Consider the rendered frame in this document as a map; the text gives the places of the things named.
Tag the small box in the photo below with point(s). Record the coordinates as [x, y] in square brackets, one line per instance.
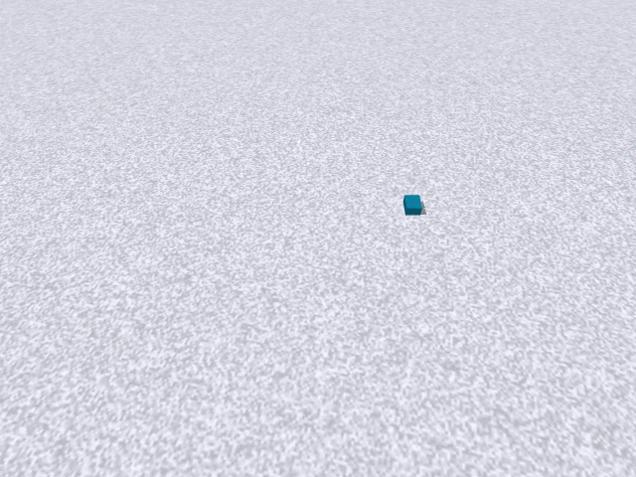
[412, 204]

